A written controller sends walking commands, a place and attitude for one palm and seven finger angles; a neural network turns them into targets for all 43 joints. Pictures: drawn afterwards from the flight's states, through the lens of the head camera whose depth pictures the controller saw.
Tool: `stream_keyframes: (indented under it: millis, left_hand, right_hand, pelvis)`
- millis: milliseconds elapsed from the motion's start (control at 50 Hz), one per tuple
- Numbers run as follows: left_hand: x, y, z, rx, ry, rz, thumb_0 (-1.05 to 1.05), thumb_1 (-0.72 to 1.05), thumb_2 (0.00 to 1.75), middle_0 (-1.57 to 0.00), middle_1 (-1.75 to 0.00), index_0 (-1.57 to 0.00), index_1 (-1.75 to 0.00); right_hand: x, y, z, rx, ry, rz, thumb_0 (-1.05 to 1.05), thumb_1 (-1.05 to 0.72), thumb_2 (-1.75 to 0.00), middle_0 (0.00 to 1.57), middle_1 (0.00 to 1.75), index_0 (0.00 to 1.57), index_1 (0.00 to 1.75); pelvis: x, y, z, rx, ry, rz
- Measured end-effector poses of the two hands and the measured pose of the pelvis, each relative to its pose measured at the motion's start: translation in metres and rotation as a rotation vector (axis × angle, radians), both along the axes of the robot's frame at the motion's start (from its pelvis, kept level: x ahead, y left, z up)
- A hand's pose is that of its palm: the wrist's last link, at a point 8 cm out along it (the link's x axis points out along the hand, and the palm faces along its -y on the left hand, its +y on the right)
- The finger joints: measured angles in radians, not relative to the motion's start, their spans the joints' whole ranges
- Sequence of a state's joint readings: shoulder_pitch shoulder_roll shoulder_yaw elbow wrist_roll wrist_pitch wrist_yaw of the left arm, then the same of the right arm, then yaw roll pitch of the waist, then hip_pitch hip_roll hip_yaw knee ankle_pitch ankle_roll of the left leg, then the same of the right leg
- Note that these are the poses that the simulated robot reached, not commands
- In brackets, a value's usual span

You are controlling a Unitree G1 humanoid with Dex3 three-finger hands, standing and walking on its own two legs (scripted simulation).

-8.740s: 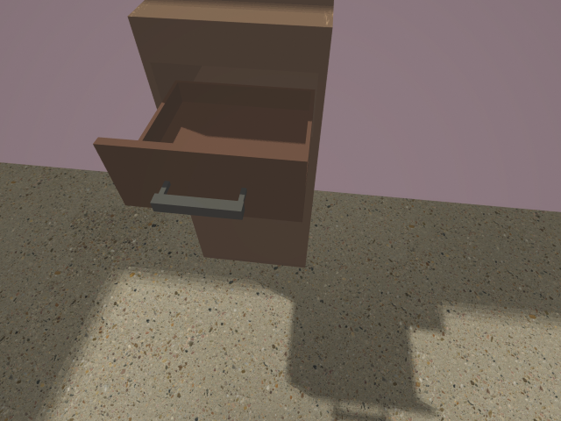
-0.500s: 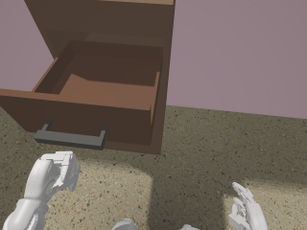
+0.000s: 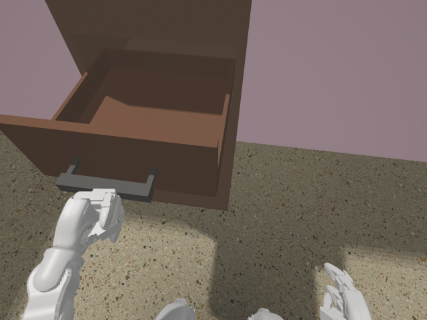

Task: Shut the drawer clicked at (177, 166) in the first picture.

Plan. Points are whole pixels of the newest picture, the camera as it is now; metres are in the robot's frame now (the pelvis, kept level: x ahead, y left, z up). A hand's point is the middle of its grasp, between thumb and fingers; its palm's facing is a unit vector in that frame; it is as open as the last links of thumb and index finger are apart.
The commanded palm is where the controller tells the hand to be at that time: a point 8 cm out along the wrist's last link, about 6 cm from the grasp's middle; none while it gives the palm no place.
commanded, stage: push the drawer shut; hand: left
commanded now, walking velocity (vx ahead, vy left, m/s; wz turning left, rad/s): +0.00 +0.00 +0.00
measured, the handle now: (110, 177) +0.35 +0.21 +0.06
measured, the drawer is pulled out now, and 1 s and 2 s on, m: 0.29 0.17 0.04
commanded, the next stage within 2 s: none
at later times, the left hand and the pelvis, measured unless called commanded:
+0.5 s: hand (131, 186) +0.34 +0.17 +0.05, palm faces -0.12 -0.99 -0.07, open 2.9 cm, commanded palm +0.34 +0.22 +0.06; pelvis -0.02 +0.00 +0.00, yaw +0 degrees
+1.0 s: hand (139, 162) +0.40 +0.17 +0.05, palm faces -0.12 -0.99 -0.06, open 2.9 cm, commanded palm +0.40 +0.22 +0.06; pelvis -0.01 +0.00 +0.00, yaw -1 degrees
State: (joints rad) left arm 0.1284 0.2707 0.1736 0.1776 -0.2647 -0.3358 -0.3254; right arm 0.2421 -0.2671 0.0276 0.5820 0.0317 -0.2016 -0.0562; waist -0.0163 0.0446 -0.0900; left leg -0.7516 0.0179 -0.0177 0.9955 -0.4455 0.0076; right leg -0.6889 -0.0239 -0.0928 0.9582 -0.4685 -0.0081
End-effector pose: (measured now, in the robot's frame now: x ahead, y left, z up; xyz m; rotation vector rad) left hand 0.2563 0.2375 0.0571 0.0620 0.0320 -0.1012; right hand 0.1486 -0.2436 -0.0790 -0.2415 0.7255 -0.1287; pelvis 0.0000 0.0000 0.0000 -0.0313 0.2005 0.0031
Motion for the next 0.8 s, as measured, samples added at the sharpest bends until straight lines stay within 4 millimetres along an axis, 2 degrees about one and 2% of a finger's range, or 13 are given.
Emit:
stream_keyframes:
  millis: [160, 320, 600, 800]
  left_hand:
    - [0.01, 0.0, -0.002, 0.002, -0.007, -0.003, -0.05, 0.79, 0.96, -1.4, -1.6, -1.4, -1.6]
    - [0.035, -0.004, -0.001, 0.004, -0.006, -0.012, -0.05, 0.8, 0.99, -1.4, -1.6, -1.41, -1.6]
    - [0.088, -0.01, 0.0, 0.006, 0.005, -0.02, -0.04, 0.8, 0.98, -1.4, -1.6, -1.4, -1.6]
    - [0.11, -0.012, 0.0, 0.004, 0.002, -0.016, -0.04, 0.81, 0.97, -1.4, -1.6, -1.4, -1.6]
  right_hand:
    - [-0.005, 0.002, -0.004, -0.006, 0.009, 0.01, 0.01, -0.9, -0.9, 0.2, 0.3, 0.21, 0.3]
    - [-0.016, 0.003, -0.006, -0.012, 0.027, 0.005, 0.01, -0.9, -0.9, 0.2, 0.3, 0.21, 0.3]
    - [-0.06, -0.009, -0.015, -0.022, 0.166, -0.06, 0.01, -0.9, -0.9, 0.2, 0.3, 0.21, 0.3]
    - [-0.083, -0.015, -0.021, -0.019, 0.267, -0.102, 0.01, -0.9, -0.9, 0.2, 0.3, 0.21, 0.3]
  pelvis:
    - [-0.011, 0.0, -0.002, -0.003, -0.008, 0.012]
    - [-0.021, -0.001, -0.003, -0.001, -0.011, 0.012]
    - [-0.022, 0.0, -0.002, 0.001, 0.011, -0.005]
    - [-0.016, 0.001, 0.0, 0.002, 0.032, -0.015]
